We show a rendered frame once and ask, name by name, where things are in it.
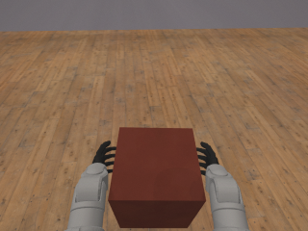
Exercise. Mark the carton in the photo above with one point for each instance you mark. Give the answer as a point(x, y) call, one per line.
point(156, 179)

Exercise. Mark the robot right forearm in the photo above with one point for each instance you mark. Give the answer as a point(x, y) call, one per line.
point(226, 201)

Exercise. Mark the robot left forearm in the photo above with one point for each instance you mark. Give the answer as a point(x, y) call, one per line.
point(89, 200)

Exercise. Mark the robot left hand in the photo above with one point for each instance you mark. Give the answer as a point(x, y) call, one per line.
point(100, 156)

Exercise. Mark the robot right hand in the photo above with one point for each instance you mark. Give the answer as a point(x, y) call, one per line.
point(210, 156)

